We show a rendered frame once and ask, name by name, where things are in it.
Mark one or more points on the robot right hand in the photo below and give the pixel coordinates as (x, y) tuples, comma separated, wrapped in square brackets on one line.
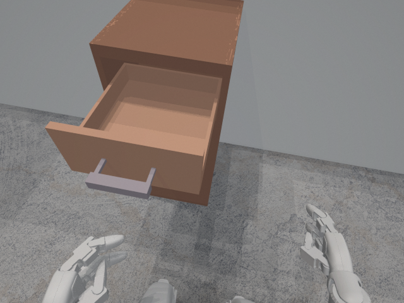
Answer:
[(331, 252)]

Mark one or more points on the drawer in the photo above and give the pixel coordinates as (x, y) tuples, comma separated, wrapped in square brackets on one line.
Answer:
[(146, 117)]

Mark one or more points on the robot right forearm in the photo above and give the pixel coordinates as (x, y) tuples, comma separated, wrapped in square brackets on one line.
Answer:
[(346, 287)]

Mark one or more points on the robot left thigh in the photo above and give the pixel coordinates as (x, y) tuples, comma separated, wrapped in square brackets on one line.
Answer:
[(159, 292)]

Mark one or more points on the cabinet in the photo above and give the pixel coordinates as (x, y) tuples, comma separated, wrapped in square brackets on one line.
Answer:
[(191, 36)]

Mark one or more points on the robot left hand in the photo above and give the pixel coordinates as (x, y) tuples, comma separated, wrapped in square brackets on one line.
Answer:
[(67, 285)]

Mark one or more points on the handle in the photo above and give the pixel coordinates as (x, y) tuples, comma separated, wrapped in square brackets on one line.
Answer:
[(119, 185)]

